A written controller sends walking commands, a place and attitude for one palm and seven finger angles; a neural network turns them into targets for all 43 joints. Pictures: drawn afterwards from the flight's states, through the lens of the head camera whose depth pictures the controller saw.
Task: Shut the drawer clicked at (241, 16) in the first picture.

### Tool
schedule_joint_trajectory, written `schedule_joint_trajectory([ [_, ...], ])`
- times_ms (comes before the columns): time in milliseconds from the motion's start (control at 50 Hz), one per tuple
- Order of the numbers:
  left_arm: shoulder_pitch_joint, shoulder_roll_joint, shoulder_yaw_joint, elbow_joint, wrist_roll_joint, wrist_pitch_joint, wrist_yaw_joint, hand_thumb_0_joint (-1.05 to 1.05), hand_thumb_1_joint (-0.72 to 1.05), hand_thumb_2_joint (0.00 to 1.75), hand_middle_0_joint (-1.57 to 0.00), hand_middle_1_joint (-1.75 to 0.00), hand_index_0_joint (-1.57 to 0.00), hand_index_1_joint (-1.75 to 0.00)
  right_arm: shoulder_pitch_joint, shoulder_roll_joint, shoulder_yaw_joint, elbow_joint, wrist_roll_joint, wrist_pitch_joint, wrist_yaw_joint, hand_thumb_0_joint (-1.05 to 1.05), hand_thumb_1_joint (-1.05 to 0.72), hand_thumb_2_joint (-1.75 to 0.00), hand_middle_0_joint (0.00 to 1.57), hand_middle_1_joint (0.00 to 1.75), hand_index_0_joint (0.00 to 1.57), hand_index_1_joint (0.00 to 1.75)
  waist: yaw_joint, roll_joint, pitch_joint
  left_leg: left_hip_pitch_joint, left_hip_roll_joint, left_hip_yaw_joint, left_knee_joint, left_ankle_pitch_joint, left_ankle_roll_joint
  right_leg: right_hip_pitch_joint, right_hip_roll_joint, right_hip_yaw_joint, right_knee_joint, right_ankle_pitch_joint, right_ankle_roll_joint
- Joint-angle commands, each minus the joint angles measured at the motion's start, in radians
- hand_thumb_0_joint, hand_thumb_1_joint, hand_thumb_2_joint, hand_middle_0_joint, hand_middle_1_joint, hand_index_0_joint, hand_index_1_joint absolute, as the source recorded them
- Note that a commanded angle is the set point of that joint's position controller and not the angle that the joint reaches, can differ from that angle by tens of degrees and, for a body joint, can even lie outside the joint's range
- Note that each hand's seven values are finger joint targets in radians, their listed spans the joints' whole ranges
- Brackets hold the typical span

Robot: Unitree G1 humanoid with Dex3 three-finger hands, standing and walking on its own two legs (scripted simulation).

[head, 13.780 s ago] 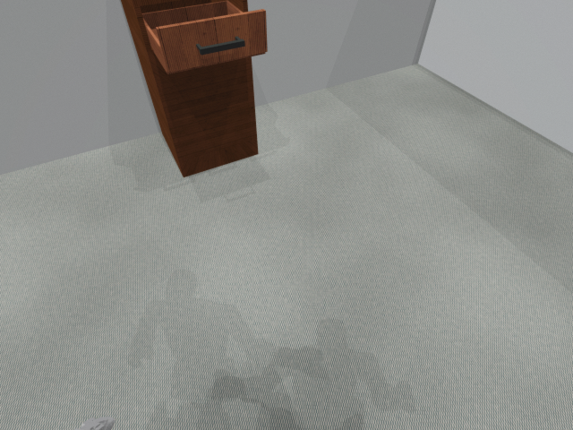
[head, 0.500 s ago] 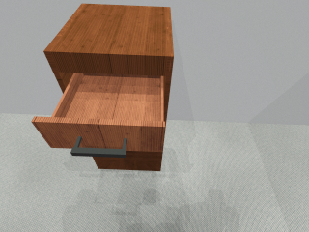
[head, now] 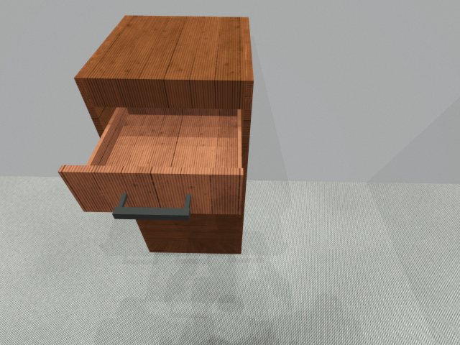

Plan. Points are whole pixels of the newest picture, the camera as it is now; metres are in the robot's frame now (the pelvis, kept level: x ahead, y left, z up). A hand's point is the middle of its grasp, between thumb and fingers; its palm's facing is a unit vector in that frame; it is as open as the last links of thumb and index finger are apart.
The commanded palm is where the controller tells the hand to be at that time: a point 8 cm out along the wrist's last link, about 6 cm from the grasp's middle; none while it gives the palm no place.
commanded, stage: come to a stop and stand still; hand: left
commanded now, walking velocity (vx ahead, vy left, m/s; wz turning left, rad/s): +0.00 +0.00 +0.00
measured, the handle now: (154, 206) +0.40 +0.19 -0.02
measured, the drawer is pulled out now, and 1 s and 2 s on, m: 0.23 0.23 0.23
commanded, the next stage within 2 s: look again from close up in 0.36 s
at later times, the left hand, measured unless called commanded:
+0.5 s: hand out of the picture +0.00 +0.19 -0.17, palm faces -0.02 -0.98 -0.20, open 7.4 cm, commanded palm none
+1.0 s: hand out of the picture +0.01 +0.18 -0.17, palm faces +0.00 -0.98 -0.17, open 7.4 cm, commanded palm none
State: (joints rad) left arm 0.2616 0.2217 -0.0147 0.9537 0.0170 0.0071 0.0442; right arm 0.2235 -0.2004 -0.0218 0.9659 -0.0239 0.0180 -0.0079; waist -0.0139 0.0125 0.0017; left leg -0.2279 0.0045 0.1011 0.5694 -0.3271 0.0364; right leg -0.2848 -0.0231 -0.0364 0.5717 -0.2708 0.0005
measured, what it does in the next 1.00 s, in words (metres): stands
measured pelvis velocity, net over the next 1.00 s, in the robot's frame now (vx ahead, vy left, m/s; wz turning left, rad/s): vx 0.02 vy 0.03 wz -0.02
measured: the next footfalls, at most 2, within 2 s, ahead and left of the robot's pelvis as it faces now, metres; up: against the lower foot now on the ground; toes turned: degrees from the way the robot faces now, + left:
none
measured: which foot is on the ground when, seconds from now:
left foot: down 0.00-1.00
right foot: down 0.00-1.00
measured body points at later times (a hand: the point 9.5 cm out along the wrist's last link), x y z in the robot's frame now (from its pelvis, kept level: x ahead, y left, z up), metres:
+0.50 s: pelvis +0.00 +0.02 +0.01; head +0.02 +0.02 +0.46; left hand +0.00 +0.24 -0.15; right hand -0.01 -0.21 -0.15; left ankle -0.01 +0.09 -0.73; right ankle +0.02 -0.12 -0.73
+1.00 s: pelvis +0.02 +0.03 +0.01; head +0.03 +0.03 +0.46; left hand +0.01 +0.24 -0.15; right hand +0.01 -0.19 -0.15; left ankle -0.01 +0.09 -0.73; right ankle +0.02 -0.12 -0.73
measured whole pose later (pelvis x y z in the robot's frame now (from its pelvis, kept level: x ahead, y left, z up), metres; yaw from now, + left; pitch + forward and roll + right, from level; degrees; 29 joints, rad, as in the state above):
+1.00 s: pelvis +0.02 +0.03 +0.01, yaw -1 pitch -2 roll +0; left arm 0.31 0.12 -0.01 1.11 0.02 -0.01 0.05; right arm 0.26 -0.13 0.00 1.15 -0.01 -0.01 -0.03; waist -0.01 0.00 0.04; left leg -0.12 -0.03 0.13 0.43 -0.29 0.07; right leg -0.20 -0.05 0.00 0.46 -0.24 0.04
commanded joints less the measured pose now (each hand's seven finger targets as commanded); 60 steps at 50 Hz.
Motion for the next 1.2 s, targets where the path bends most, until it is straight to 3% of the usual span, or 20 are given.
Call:
schedule_joint_trajectory([
  [0, 0.013, 0.108, 0.022, -0.060, -0.003, -0.020, 0.005, 0.00, 0.90, 0.90, -0.20, -0.30, -0.20, -0.30, 0.030, -0.108, -0.011, -0.041, 0.002, -0.022, 0.001, 0.00, -0.90, -0.90, 0.20, 0.30, 0.20, 0.30, 0.009, 0.000, 0.042, -0.042, 0.103, -0.135, -0.168, 0.094, 0.013, 0.012, -0.064, 0.100, -0.121, 0.064, -0.028],
  [40, 0.022, 0.105, 0.022, -0.048, -0.005, -0.019, 0.004, 0.00, 0.90, 0.90, -0.20, -0.30, -0.20, -0.30, 0.017, -0.110, -0.009, -0.033, 0.002, -0.019, 0.001, 0.00, -0.90, -0.90, 0.20, 0.30, 0.20, 0.30, 0.012, -0.005, 0.070, -0.059, 0.098, -0.133, -0.183, 0.044, 0.010, 0.009, -0.068, 0.100, -0.137, 0.043, -0.025],
  [120, 0.029, 0.096, 0.021, -0.033, -0.004, -0.021, 0.004, 0.00, 0.90, 0.90, -0.20, -0.30, -0.20, -0.30, 0.031, -0.109, -0.005, -0.006, 0.004, -0.023, 0.000, 0.00, -0.90, -0.90, 0.20, 0.30, 0.20, 0.30, 0.010, -0.010, 0.045, -0.024, 0.104, -0.126, -0.199, 0.070, 0.011, 0.026, -0.072, 0.092, -0.138, 0.081, -0.022],
  [260, 0.051, 0.069, 0.021, 0.009, -0.004, -0.021, 0.003, 0.00, 0.90, 0.90, -0.20, -0.30, -0.20, -0.30, 0.049, -0.093, -0.003, 0.045, 0.008, -0.023, -0.004, 0.00, -0.90, -0.90, 0.20, 0.30, 0.20, 0.30, 0.008, -0.004, 0.060, -0.020, 0.107, -0.125, -0.229, 0.034, 0.010, 0.031, -0.073, 0.086, -0.151, 0.073, -0.020],
  [500, 0.097, 0.025, 0.019, 0.083, -0.004, -0.026, 0.007, 0.00, 0.90, 0.90, -0.20, -0.30, -0.20, -0.30, 0.092, -0.061, 0.002, 0.122, 0.016, -0.033, -0.015, 0.00, -0.90, -0.90, 0.20, 0.30, 0.20, 0.30, 0.008, -0.011, 0.046, 0.045, 0.113, -0.114, -0.226, 0.190, 0.015, 0.065, -0.077, 0.078, -0.144, 0.179, -0.015],
  [640, 0.109, 0.003, 0.021, 0.110, -0.003, -0.025, 0.008, 0.00, 0.90, 0.90, -0.20, -0.30, -0.20, -0.30, 0.095, -0.045, 0.002, 0.146, 0.015, -0.033, -0.017, 0.00, -0.90, -0.90, 0.20, 0.30, 0.20, 0.30, 0.006, -0.017, 0.082, 0.041, 0.110, -0.115, -0.248, 0.132, 0.012, 0.045, -0.078, 0.080, -0.156, 0.151, -0.014],
  [740, 0.119, -0.009, 0.022, 0.120, -0.003, -0.026, 0.009, 0.00, 0.90, 0.90, -0.20, -0.30, -0.20, -0.30, 0.099, -0.037, 0.003, 0.156, 0.016, -0.038, -0.021, 0.00, -0.90, -0.90, 0.20, 0.30, 0.20, 0.30, 0.009, -0.019, 0.070, 0.062, 0.111, -0.112, -0.242, 0.200, 0.014, 0.058, -0.079, 0.078, -0.151, 0.189, -0.012],
  [1020, 0.126, -0.021, 0.025, 0.133, -0.004, -0.025, 0.010, 0.00, 0.90, 0.90, -0.20, -0.30, -0.20, -0.30, 0.119, -0.028, 0.006, 0.170, 0.016, -0.039, -0.025, 0.00, -0.90, -0.90, 0.20, 0.30, 0.20, 0.30, 0.009, -0.010, 0.085, 0.074, 0.112, -0.107, -0.251, 0.234, 0.012, 0.065, -0.080, 0.078, -0.154, 0.200, -0.011],
  [1040, 0.151, 0.040, 0.021, 0.163, 0.009, -0.032, 0.041, 0.00, 0.90, 0.90, -0.20, -0.30, -0.20, -0.30, 0.057, -0.072, 0.009, 0.081, 0.027, -0.054, -0.019, 0.00, -0.90, -0.90, 0.20, 0.30, 0.20, 0.30, 0.028, -0.107, 0.082, -0.019, 0.146, -0.109, -0.074, 0.457, -0.014, 0.084, -0.115, 0.079, -0.131, 0.417, -0.007],
  [1060, -0.585, 0.227, 0.119, -1.415, -0.188, -0.238, 0.035, 0.00, 0.90, 0.90, -0.22, -0.32, -0.22, -0.32, 0.087, -0.236, -0.010, -0.288, 0.071, -0.200, -0.058, 0.00, -0.90, -0.90, 0.20, 0.30, 0.20, 0.30, -0.079, 0.076, -0.438, 0.253, 0.046, -0.167, -0.171, 0.535, -0.060, 0.141, 0.002, -0.007, -0.040, 0.313, -0.010],
  [1080, -0.170, 0.155, 0.097, -1.168, -0.105, -0.179, 0.079, 0.00, 0.90, 0.90, -0.24, -0.34, -0.24, -0.34, -0.006, -0.152, 0.013, -0.219, 0.059, -0.297, -0.082, 0.00, -0.90, -0.90, 0.20, 0.30, 0.20, 0.30, 0.007, 0.245, -0.409, 0.291, 0.091, -0.151, -0.193, 0.633, -0.081, 0.047, 0.015, -0.009, 0.040, 0.069, -0.033],
  [1100, 0.114, -0.060, -0.041, -0.983, -0.124, -0.029, 0.122, 0.00, 0.90, 0.90, -0.26, -0.37, -0.26, -0.37, 0.001, -0.105, -0.004, -0.221, 0.078, -0.332, -0.070, 0.00, -0.90, -0.90, 0.20, 0.30, 0.20, 0.30, -0.013, 0.222, -0.212, 0.142, 0.096, -0.166, -0.231, 0.564, -0.113, -0.066, 0.002, -0.041, 0.083, -0.075, -0.017],
  [1120, 0.102, -0.172, -0.130, -1.010, -0.145, -0.007, 0.104, 0.00, 0.90, 0.90, -0.28, -0.39, -0.28, -0.39, 0.043, -0.116, 0.003, -0.193, 0.080, -0.349, -0.059, 0.00, -0.90, -0.90, 0.20, 0.30, 0.20, 0.30, -0.027, 0.130, -0.069, 0.068, 0.076, -0.155, -0.209, 0.402, -0.087, -0.101, 0.005, -0.038, 0.064, -0.051, -0.012],
  [1140, 0.055, -0.134, -0.108, -1.082, -0.163, -0.047, 0.091, 0.00, 0.90, 0.90, -0.30, -0.41, -0.30, -0.41, 0.020, -0.155, -0.012, -0.252, 0.076, -0.373, -0.057, 0.00, -0.90, -0.90, 0.20, 0.30, 0.20, 0.30, -0.036, 0.084, 0.004, -0.015, 0.062, -0.168, -0.164, 0.274, -0.065, -0.117, 0.004, -0.052, 0.022, -0.047, -0.015],
  [1160, 0.046, -0.086, -0.077, -1.100, -0.153, -0.092, 0.078, 0.00, 0.90, 0.90, -0.32, -0.43, -0.32, -0.43, 0.021, -0.181, -0.018, -0.283, 0.061, -0.391, -0.051, 0.00, -0.90, -0.90, 0.20, 0.30, 0.20, 0.30, -0.058, 0.052, -0.011, -0.064, 0.039, -0.175, -0.106, 0.172, -0.056, -0.132, 0.010, -0.058, -0.015, -0.028, -0.019],
  [1180, 0.086, -0.086, -0.055, -1.063, -0.153, -0.142, 0.060, 0.00, 0.90, 0.90, -0.34, -0.45, -0.34, -0.45, 0.018, -0.184, -0.023, -0.320, 0.043, -0.400, -0.047, 0.00, -0.90, -0.90, 0.20, 0.30, 0.20, 0.30, -0.063, -0.078, -0.007, -0.129, 0.024, -0.183, -0.042, 0.132, -0.042, -0.167, 0.014, -0.071, -0.016, -0.012, -0.019],
])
